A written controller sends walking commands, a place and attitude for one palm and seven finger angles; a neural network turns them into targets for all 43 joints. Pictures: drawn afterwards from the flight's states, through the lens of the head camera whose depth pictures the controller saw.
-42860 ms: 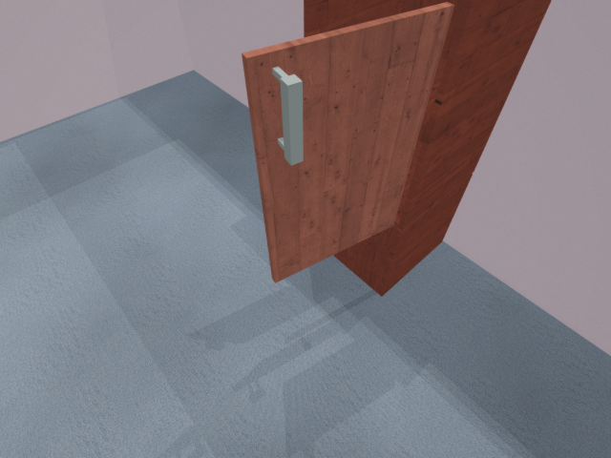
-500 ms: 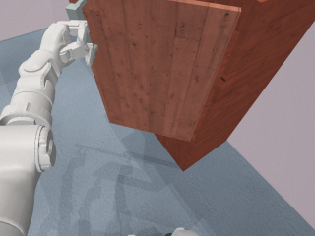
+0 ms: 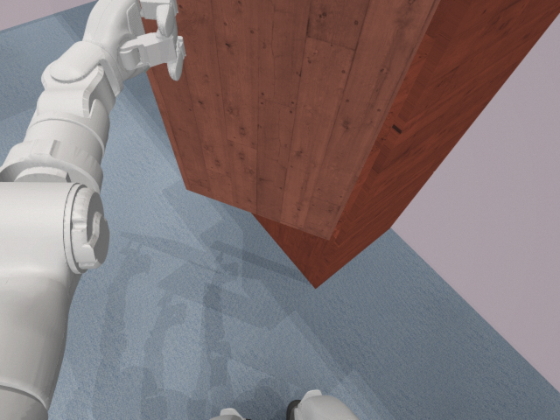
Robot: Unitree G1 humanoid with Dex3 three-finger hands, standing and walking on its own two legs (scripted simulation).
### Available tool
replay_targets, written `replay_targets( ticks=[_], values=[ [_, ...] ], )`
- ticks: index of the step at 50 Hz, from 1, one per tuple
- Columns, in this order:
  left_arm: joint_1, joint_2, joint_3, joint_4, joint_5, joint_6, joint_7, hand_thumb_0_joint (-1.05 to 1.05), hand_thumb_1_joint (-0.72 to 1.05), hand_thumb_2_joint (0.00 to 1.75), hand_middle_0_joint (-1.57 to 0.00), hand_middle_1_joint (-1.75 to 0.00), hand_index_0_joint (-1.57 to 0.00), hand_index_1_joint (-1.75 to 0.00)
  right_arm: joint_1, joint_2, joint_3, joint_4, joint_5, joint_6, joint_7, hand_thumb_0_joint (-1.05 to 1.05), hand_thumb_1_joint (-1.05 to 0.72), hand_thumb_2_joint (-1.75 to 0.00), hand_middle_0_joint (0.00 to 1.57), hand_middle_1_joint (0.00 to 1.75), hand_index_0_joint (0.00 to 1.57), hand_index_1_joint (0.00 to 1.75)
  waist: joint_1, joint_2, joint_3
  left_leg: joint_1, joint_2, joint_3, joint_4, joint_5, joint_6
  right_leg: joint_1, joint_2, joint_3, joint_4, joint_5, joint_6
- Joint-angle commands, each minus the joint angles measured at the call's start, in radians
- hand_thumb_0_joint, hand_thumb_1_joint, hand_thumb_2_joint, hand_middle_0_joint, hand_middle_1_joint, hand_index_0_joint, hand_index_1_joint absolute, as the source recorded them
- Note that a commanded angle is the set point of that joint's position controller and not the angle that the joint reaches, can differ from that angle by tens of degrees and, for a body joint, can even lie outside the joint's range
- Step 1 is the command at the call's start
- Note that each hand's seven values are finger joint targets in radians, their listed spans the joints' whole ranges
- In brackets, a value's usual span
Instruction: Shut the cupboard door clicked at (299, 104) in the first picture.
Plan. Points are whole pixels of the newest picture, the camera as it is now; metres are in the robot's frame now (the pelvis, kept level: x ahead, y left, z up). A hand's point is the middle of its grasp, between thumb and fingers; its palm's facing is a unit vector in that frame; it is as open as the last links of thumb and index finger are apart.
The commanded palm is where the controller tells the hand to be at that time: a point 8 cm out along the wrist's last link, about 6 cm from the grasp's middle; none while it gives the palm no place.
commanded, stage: push the door shut along its arc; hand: left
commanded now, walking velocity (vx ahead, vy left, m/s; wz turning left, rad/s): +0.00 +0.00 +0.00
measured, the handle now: (134, 9) +0.62 +0.12 +0.18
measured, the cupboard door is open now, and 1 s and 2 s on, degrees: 31 25 25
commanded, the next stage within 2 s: pull the fist back off the door in 0.38 s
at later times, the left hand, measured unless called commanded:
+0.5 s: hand (218, 26) +0.57 +0.02 +0.19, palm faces -0.46 -0.89 -0.01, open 3.0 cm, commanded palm +0.59 +0.07 +0.19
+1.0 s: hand (210, 31) +0.54 +0.03 +0.21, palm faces -0.06 -1.00 -0.03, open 3.1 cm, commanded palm +0.51 +0.08 +0.19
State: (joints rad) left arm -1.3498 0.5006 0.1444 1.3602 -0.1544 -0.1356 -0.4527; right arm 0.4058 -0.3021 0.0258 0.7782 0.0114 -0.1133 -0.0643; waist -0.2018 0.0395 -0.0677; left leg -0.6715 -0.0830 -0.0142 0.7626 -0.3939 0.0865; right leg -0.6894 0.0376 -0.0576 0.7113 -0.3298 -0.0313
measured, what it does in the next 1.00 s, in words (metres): stands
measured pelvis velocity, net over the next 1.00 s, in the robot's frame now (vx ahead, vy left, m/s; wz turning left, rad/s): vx -0.01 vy -0.04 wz -0.05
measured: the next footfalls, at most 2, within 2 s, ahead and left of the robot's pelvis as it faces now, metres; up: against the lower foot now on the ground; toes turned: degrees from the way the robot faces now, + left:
none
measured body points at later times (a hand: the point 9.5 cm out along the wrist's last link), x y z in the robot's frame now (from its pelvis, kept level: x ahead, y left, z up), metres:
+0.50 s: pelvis +0.01 -0.03 +0.00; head +0.14 -0.04 +0.43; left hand +0.59 +0.07 +0.19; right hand -0.05 -0.30 -0.11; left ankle -0.03 +0.06 -0.71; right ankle +0.00 -0.10 -0.71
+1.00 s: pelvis -0.01 -0.04 +0.01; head +0.07 -0.06 +0.45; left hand +0.53 +0.08 +0.21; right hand -0.05 -0.30 -0.11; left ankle -0.03 +0.06 -0.71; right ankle +0.00 -0.10 -0.71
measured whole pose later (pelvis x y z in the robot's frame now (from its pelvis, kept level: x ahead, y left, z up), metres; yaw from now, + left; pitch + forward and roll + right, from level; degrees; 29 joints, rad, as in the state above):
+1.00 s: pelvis -0.01 -0.04 +0.01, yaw -3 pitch +14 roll +0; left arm -1.21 0.43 0.33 1.29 -0.04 -0.21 -0.06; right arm 0.46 -0.29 0.01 0.68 0.01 -0.04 0.04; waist -0.20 0.06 -0.08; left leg -0.57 -0.02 0.02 0.68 -0.35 0.03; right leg -0.61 0.10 -0.02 0.63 -0.26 -0.09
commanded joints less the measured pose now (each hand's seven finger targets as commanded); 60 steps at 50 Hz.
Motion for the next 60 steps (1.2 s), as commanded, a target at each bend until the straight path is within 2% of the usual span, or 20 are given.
replay_targets(
  ticks=[1, 4, 10, 14, 21, 24, 25, 27, 28, 30, 32, 34, 37, 38, 42, 44, 46, 51, 57, 60],
  values=[
    [-0.649, 0.080, 0.009, -0.239, -0.009, -0.055, -0.012, 0.00, 0.90, 0.90, -1.30, -1.50, -1.30, -1.50, 0.177, -0.199, -0.070, -0.026, -0.006, -0.004, -0.011, 0.00, -0.90, -0.90, 0.20, 0.30, 0.20, 0.30, -0.082, 0.111, -0.510, 0.577, 0.096, -0.143, -0.018, 0.635, -0.098, -0.067, 0.012, 0.005, -0.045, 0.313, -0.004],
    [-0.644, 0.072, 0.014, -0.234, -0.009, -0.051, -0.008, 0.00, 0.90, 0.90, -1.30, -1.50, -1.30, -1.50, 0.181, -0.196, -0.070, -0.024, -0.010, 0.003, -0.010, 0.00, -0.90, -0.90, 0.20, 0.30, 0.20, 0.30, -0.082, 0.102, -0.520, 0.588, 0.094, -0.139, -0.008, 0.681, -0.095, -0.065, 0.019, 0.005, -0.040, 0.340, -0.004],
    [-0.611, 0.261, 0.147, -0.166, 0.036, -0.049, 0.028, 0.00, 0.90, 0.90, -1.30, -1.50, -1.30, -1.50, 0.204, -0.195, -0.059, -0.057, -0.013, 0.037, -0.006, 0.00, -0.90, -0.90, 0.20, 0.30, 0.20, 0.30, -0.066, 0.021, -0.501, 0.388, 0.069, -0.086, -0.013, 0.574, -0.055, 0.103, 0.013, 0.027, -0.032, 0.451, -0.005],
    [-0.606, 0.250, 0.127, -0.195, 0.045, -0.071, 0.009, 0.00, 0.90, 0.90, -1.30, -1.50, -1.30, -1.50, 0.199, -0.194, -0.064, -0.077, -0.011, 0.052, -0.004, 0.00, -0.90, -0.90, 0.20, 0.30, 0.20, 0.30, -0.066, 0.022, -0.538, 0.366, 0.062, -0.057, -0.006, 0.557, -0.043, 0.168, 0.013, 0.044, -0.032, 0.523, 0.001],
    [-0.668, 0.207, 0.067, -0.162, 0.041, -0.038, -0.032, 0.00, 0.90, 0.90, -1.30, -1.50, -1.30, -1.50, 0.197, -0.196, -0.067, -0.045, -0.007, 0.067, -0.011, 0.00, -0.90, -0.90, 0.20, 0.30, 0.20, 0.30, -0.104, 0.020, -0.497, 0.319, 0.053, -0.032, 0.010, 0.472, -0.029, 0.162, 0.013, 0.050, -0.048, 0.529, 0.015],
    [-0.693, 0.181, 0.050, -0.172, 0.031, -0.034, -0.042, 0.00, 0.90, 0.90, -1.30, -1.50, -1.30, -1.50, 0.188, -0.196, -0.069, -0.031, -0.009, 0.062, -0.011, 0.00, -0.90, -0.90, 0.20, 0.30, 0.20, 0.30, -0.106, 0.072, -0.534, 0.370, 0.051, -0.030, 0.026, 0.504, -0.030, 0.135, 0.017, 0.046, -0.038, 0.538, 0.013],
    [-0.720, 0.288, 0.311, -0.180, -0.031, 0.008, 0.169, 0.00, 0.90, 0.90, -1.30, -1.50, -1.30, -1.50, 0.233, -0.145, -0.040, -0.080, -0.008, 0.047, 0.017, 0.00, -0.90, -0.90, 0.20, 0.30, 0.20, 0.30, -0.057, 0.149, -0.539, 0.250, 0.076, -0.052, 0.015, 0.519, -0.045, 0.214, 0.000, 0.083, -0.074, 0.562, 0.011],
    [-0.669, 0.168, 0.225, -0.178, 0.003, 0.028, 0.325, 0.00, 0.90, 0.90, -1.30, -1.50, -1.30, -1.50, 0.250, -0.136, -0.047, -0.079, -0.016, 0.046, 0.053, 0.00, -0.90, -0.90, 0.20, 0.30, 0.20, 0.30, -0.066, 0.146, -0.549, 0.250, 0.073, -0.056, -0.011, 0.556, -0.058, 0.242, -0.002, 0.077, -0.058, 0.585, 0.015],
    [-0.633, 0.132, 0.239, -0.195, 0.013, 0.019, 0.383, 0.00, 0.90, 0.90, -1.30, -1.50, -1.30, -1.50, 0.261, -0.134, -0.051, -0.084, -0.033, 0.042, 0.071, 0.00, -0.90, -0.90, 0.20, 0.30, 0.20, 0.30, -0.066, 0.076, -0.551, 0.251, 0.074, -0.060, -0.004, 0.574, -0.059, 0.246, 0.001, 0.075, -0.057, 0.610, 0.024],
    [-0.559, 0.122, 0.242, -0.302, 0.077, -0.037, 0.497, 0.00, 0.90, 0.90, -1.30, -1.50, -1.30, -1.50, 0.270, -0.131, -0.059, -0.108, -0.056, 0.046, 0.107, 0.00, -0.90, -0.90, 0.20, 0.30, 0.20, 0.30, -0.037, 0.095, -0.598, 0.265, 0.071, -0.043, 0.000, 0.606, -0.059, 0.281, -0.006, 0.084, -0.051, 0.663, 0.025],
    [-0.510, 0.096, 0.187, -0.332, 0.147, -0.096, 0.532, 0.00, 0.90, 0.90, -1.30, -1.50, -1.30, -1.50, 0.282, -0.132, -0.069, -0.113, -0.062, 0.050, 0.126, 0.00, -0.90, -0.90, 0.20, 0.30, 0.20, 0.30, -0.039, 0.061, -0.617, 0.266, 0.065, -0.030, -0.006, 0.593, -0.051, 0.315, -0.005, 0.080, -0.042, 0.665, 0.021],
    [-0.483, 0.101, 0.162, -0.298, 0.184, -0.110, 0.510, 0.00, 0.90, 0.90, -1.30, -1.50, -1.30, -1.50, 0.274, -0.145, -0.075, -0.110, -0.056, 0.064, 0.135, 0.00, -0.90, -0.90, 0.20, 0.30, 0.20, 0.30, -0.041, 0.022, -0.582, 0.227, 0.057, -0.017, -0.027, 0.494, -0.043, 0.350, -0.003, 0.095, -0.064, 0.635, 0.029],
    [-0.499, 0.134, 0.163, -0.242, 0.158, -0.071, 0.431, 0.00, 0.90, 0.90, -1.30, -1.50, -1.30, -1.50, 0.260, -0.157, -0.081, -0.123, -0.026, 0.084, 0.118, 0.00, -0.90, -0.90, 0.20, 0.30, 0.20, 0.30, -0.051, -0.051, -0.530, 0.146, 0.048, 0.007, -0.074, 0.353, -0.034, 0.460, -0.016, 0.122, -0.101, 0.629, 0.046],
    [-0.509, 0.206, 0.236, -0.235, 0.140, -0.060, 0.415, 0.00, 0.90, 0.90, -1.30, -1.50, -1.30, -1.50, 0.246, -0.163, -0.077, -0.127, -0.020, 0.087, 0.112, 0.00, -0.90, -0.90, 0.20, 0.30, 0.20, 0.30, -0.031, -0.056, -0.534, 0.117, 0.046, 0.009, -0.079, 0.316, -0.036, 0.502, -0.028, 0.152, -0.110, 0.648, 0.058],
    [-0.552, 0.249, 0.260, -0.351, 0.094, -0.103, 0.393, 0.00, 0.90, 0.90, -1.30, -1.50, -1.30, -1.50, 0.203, -0.142, -0.065, -0.154, -0.006, 0.081, 0.095, 0.00, -0.90, -0.90, 0.20, 0.30, 0.20, 0.30, -0.006, 0.019, -0.544, 0.115, 0.044, 0.016, -0.106, 0.268, -0.039, 0.567, -0.038, 0.166, -0.125, 0.601, 0.043],
    [-0.454, 0.229, 0.248, -0.365, 0.112, -0.149, 0.405, 0.00, 0.90, 0.90, -1.30, -1.50, -1.30, -1.50, 0.192, -0.131, -0.059, -0.160, -0.009, 0.064, 0.098, 0.00, -0.90, -0.90, 0.20, 0.30, 0.20, 0.30, 0.014, 0.032, -0.523, 0.147, 0.047, 0.014, -0.108, 0.281, -0.037, 0.522, -0.024, 0.155, -0.126, 0.555, 0.033],
    [-0.368, 0.155, 0.192, -0.305, 0.120, -0.154, 0.408, 0.00, 0.90, 0.90, -1.30, -1.50, -1.30, -1.50, 0.191, -0.130, -0.060, -0.156, -0.007, 0.056, 0.103, 0.00, -0.90, -0.90, 0.20, 0.30, 0.20, 0.30, 0.003, -0.012, -0.447, 0.140, 0.054, 0.013, -0.123, 0.231, -0.037, 0.458, -0.020, 0.143, -0.146, 0.451, 0.032],
    [-0.250, 0.046, 0.131, -0.186, 0.072, -0.059, 0.371, 0.00, 0.90, 0.90, -1.30, -1.50, -1.30, -1.50, 0.175, -0.150, -0.073, -0.157, 0.017, 0.056, 0.101, 0.00, -0.90, -0.90, 0.20, 0.30, 0.20, 0.30, 0.003, -0.099, -0.324, 0.122, 0.057, 0.019, -0.160, 0.140, -0.037, 0.399, -0.027, 0.147, -0.206, 0.298, 0.038],
    [-0.380, 0.062, 0.154, -0.434, 0.021, -0.150, 0.397, 0.00, 0.90, 0.90, -1.30, -1.50, -1.30, -1.50, 0.140, -0.135, -0.073, -0.168, 0.015, 0.022, 0.082, 0.00, -0.90, -0.90, 0.20, 0.30, 0.20, 0.30, 0.024, -0.035, -0.403, 0.224, 0.055, 0.014, -0.170, 0.183, -0.032, 0.430, -0.018, 0.133, -0.199, 0.294, 0.024],
    [-0.375, 0.055, 0.135, -0.496, 0.048, -0.201, 0.415, 0.00, 0.90, 0.90, -1.30, -1.50, -1.30, -1.50, 0.117, -0.122, -0.068, -0.156, 0.010, 0.005, 0.079, 0.00, -0.90, -0.90, 0.20, 0.30, 0.20, 0.30, 0.035, 0.027, -0.462, 0.299, 0.056, 0.007, -0.164, 0.222, -0.037, 0.412, -0.009, 0.114, -0.172, 0.324, 0.017]
  ],
)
